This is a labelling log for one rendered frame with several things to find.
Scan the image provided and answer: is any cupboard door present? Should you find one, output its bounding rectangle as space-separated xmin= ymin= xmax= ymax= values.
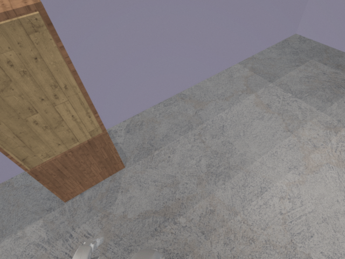
xmin=0 ymin=11 xmax=103 ymax=170

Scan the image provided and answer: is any robot left hand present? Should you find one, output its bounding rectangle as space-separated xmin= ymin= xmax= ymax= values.
xmin=72 ymin=236 xmax=104 ymax=259

